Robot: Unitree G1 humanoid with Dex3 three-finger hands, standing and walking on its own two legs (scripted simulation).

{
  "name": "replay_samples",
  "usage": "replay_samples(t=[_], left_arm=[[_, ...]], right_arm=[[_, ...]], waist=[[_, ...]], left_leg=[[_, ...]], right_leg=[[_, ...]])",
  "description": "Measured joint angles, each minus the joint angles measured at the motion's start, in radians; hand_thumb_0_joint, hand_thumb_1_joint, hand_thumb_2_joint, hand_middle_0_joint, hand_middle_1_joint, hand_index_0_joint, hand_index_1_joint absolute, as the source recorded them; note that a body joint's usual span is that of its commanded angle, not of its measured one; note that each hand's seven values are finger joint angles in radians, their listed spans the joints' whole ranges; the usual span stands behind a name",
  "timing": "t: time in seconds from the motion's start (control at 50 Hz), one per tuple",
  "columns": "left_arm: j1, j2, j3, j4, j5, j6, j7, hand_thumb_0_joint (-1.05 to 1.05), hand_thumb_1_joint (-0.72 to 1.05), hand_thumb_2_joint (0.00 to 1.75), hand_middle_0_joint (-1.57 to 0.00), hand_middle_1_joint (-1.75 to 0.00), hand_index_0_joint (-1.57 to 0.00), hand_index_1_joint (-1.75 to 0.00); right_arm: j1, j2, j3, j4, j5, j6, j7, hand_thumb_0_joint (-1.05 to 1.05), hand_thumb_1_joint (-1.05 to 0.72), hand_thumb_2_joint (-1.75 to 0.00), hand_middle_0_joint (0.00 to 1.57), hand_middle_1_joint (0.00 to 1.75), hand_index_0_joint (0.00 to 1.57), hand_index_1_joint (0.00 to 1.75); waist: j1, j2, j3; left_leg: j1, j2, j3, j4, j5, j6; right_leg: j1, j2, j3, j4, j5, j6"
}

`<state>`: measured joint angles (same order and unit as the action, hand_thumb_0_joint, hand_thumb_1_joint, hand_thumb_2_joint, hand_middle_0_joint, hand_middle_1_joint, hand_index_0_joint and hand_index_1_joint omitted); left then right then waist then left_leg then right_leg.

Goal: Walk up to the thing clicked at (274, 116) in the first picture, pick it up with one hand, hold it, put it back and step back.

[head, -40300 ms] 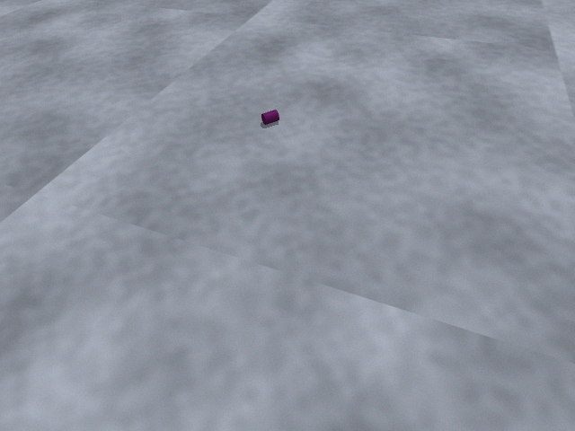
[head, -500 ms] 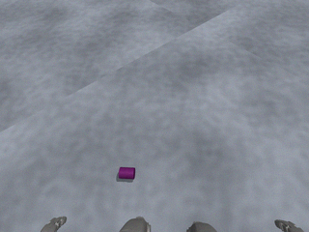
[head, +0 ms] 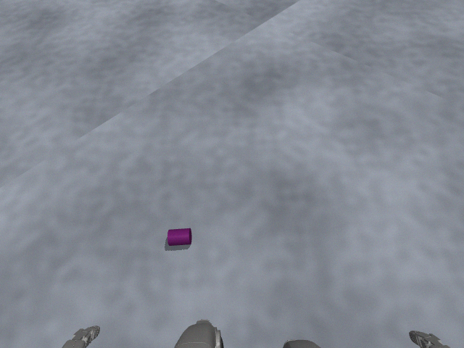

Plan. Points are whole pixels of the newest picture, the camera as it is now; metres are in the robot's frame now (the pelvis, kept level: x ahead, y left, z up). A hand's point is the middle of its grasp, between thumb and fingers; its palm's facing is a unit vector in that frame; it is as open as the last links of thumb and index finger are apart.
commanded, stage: step back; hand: left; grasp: from above
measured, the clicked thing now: (179, 236) +0.59 +0.29 -0.71
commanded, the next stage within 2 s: none
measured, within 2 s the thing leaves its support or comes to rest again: neither
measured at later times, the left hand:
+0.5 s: hand out of the picture -0.05 +0.27 -0.14, palm faces +0.06 -0.93 -0.38, open 7.4 cm
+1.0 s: hand out of the picture -0.22 +0.25 -0.13, palm faces +0.06 -0.90 -0.44, open 7.4 cm
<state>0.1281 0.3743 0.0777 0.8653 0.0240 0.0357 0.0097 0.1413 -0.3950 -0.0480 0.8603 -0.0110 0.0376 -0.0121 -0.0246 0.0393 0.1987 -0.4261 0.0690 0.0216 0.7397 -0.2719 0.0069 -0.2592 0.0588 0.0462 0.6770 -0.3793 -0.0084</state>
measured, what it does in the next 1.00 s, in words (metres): walks backwards: left foot, then right foot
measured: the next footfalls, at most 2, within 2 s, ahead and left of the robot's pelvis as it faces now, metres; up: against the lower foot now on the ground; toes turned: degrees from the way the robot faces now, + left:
left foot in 0.30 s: -0.06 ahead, +0.11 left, +0.00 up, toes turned +2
right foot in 0.68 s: -0.21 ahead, -0.16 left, +0.00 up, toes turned +2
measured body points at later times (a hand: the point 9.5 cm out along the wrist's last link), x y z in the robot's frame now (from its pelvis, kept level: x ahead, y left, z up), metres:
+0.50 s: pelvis -0.14 +0.00 +0.02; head -0.09 +0.02 +0.46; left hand -0.05 +0.32 -0.11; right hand -0.03 -0.31 -0.09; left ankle -0.10 +0.10 -0.71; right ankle -0.16 -0.15 -0.62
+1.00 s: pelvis -0.32 -0.03 +0.00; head -0.27 -0.04 +0.45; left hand -0.23 +0.29 -0.10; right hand -0.23 -0.35 -0.12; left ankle -0.35 +0.08 -0.70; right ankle -0.25 -0.16 -0.71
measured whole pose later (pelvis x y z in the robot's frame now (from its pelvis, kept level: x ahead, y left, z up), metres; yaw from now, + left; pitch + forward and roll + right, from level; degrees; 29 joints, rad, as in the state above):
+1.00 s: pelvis -0.32 -0.03 +0.00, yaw +5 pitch -2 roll +1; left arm 0.14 0.38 0.06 0.79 0.03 0.04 0.03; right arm 0.22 -0.41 -0.05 0.88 -0.01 0.06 -0.01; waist 0.00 0.01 0.16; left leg -0.30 -0.05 -0.05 0.78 -0.47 -0.01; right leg -0.38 -0.06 -0.02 0.69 -0.28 0.01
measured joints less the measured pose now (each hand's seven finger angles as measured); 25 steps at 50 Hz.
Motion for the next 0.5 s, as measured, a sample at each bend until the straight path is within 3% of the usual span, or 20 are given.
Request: replay_samples(t=[0.02, 0.06, 0.1, 0.14, 0.2, 0.26, 0.3, 0.34, 0.4, 0.44, 0.5], left_arm=[[0.005, -0.007, -0.003, 0.0, 0.001, -0.001, -0.004, 0.01, 0.91, 0.9, -0.2, -0.3, -0.2, -0.3], [0.021, -0.012, -0.009, -0.01, 0.003, -0.002, -0.01, 0.01, 0.91, 0.9, -0.2, -0.3, -0.2, -0.3], [0.031, -0.024, -0.014, -0.017, 0.0, -0.001, -0.006, 0.01, 0.91, 0.9, -0.2, -0.3, -0.21, -0.3], [0.031, -0.028, -0.015, -0.026, 0.003, 0.005, -0.002, 0.01, 0.91, 0.9, -0.2, -0.3, -0.21, -0.3], [0.015, -0.027, -0.016, -0.052, 0.008, 0.007, 0.005, 0.01, 0.91, 0.9, -0.2, -0.3, -0.21, -0.3], [-0.004, -0.016, -0.018, -0.084, 0.008, 0.004, 0.009, 0.01, 0.9, 0.9, -0.2, -0.3, -0.21, -0.3], [-0.015, -0.003, -0.022, -0.099, 0.001, 0.008, 0.007, 0.01, 0.9, 0.9, -0.2, -0.3, -0.21, -0.3], [-0.029, 0.017, -0.019, -0.098, -0.005, 0.017, 0.007, 0.01, 0.91, 0.9, -0.2, -0.3, -0.21, -0.3], [-0.021, 0.018, -0.012, -0.065, -0.01, 0.035, 0.016, 0.01, 0.91, 0.9, -0.2, -0.3, -0.2, -0.3], [-0.007, 0.023, -0.007, -0.049, -0.018, 0.038, 0.017, 0.01, 0.91, 0.9, -0.2, -0.3, -0.2, -0.3], [0.025, 0.026, -0.002, -0.042, -0.016, 0.031, 0.013, 0.01, 0.91, 0.9, -0.2, -0.3, -0.2, -0.3]], right_arm=[[-0.005, -0.003, -0.003, 0.008, 0.005, 0.007, -0.002, 0.01, -0.9, -0.9, 0.21, 0.3, 0.21, 0.3], [-0.008, 0.001, -0.006, 0.023, 0.009, 0.02, -0.006, 0.01, -0.91, -0.9, 0.21, 0.3, 0.2, 0.3], [-0.002, -0.005, -0.006, 0.026, 0.018, 0.02, -0.006, 0.01, -0.91, -0.9, 0.21, 0.3, 0.2, 0.3], [0.01, -0.011, -0.003, 0.024, 0.024, 0.011, -0.008, 0.01, -0.91, -0.9, 0.21, 0.3, 0.2, 0.3], [0.031, -0.018, 0.001, 0.023, 0.023, 0.004, -0.008, 0.01, -0.91, -0.9, 0.21, 0.3, 0.2, 0.3], [0.042, -0.018, 0.002, 0.025, 0.015, 0.005, -0.005, 0.01, -0.91, -0.9, 0.2, 0.3, 0.2, 0.3], [0.047, -0.014, 0.0, 0.025, 0.008, -0.001, 0.0, 0.01, -0.91, -0.9, 0.2, 0.3, 0.2, 0.3], [0.037, 0.008, -0.003, 0.03, -0.007, -0.006, 0.005, 0.01, -0.91, -0.9, 0.2, 0.3, 0.2, 0.3], [0.034, 0.022, 0.005, 0.021, -0.018, -0.011, 0.019, 0.01, -0.91, -0.9, 0.21, 0.3, 0.2, 0.3], [0.029, 0.033, 0.01, 0.018, -0.021, -0.012, 0.016, 0.01, -0.91, -0.9, 0.21, 0.3, 0.21, 0.3], [0.015, 0.037, 0.009, 0.003, -0.019, -0.012, 0.01, 0.01, -0.9, -0.9, 0.21, 0.3, 0.21, 0.3]], waist=[[-0.006, 0.012, -0.003], [0.011, -0.008, -0.019], [0.022, -0.013, -0.032], [0.025, -0.017, -0.043], [0.03, -0.02, -0.047], [0.029, -0.028, -0.04], [0.024, -0.038, -0.036], [0.033, -0.084, -0.013], [0.022, -0.077, -0.014], [0.023, -0.08, -0.024], [0.032, -0.075, -0.03]], left_leg=[[-0.013, -0.013, -0.03, 0.027, -0.053, 0.002], [-0.046, -0.091, -0.086, 0.183, -0.196, 0.001], [-0.066, -0.155, -0.134, 0.335, -0.219, 0.0], [-0.062, -0.185, -0.149, 0.403, -0.217, -0.008], [-0.003, -0.179, -0.135, 0.337, -0.231, -0.019], [0.087, -0.141, -0.092, 0.137, -0.231, -0.016], [0.155, -0.119, -0.061, -0.036, -0.149, -0.004], [0.165, -0.141, -0.036, -0.079, -0.076, 0.021], [0.142, -0.116, -0.045, -0.077, -0.053, 0.034], [0.137, -0.101, -0.044, -0.113, -0.017, 0.031], [0.119, -0.079, -0.037, -0.149, 0.03, 0.03]], right_leg=[[-0.005, 0.003, -0.012, 0.006, 0.004, -0.004], [-0.023, -0.019, 0.003, 0.019, 0.014, -0.013], [-0.027, -0.036, 0.012, -0.007, 0.044, -0.012], [-0.038, -0.049, 0.011, -0.032, 0.073, -0.011], [-0.062, -0.061, -0.003, -0.049, 0.107, -0.008], [-0.097, -0.073, -0.027, -0.035, 0.126, 0.001], [-0.131, -0.081, -0.043, -0.003, 0.128, 0.01], [-0.16, -0.097, -0.014, 0.044, 0.105, 0.008], [-0.214, 0.002, 0.068, 0.278, -0.112, -0.009], [-0.236, 0.051, 0.104, 0.436, -0.127, -0.015], [-0.217, 0.068, 0.108, 0.536, -0.117, 0.003]])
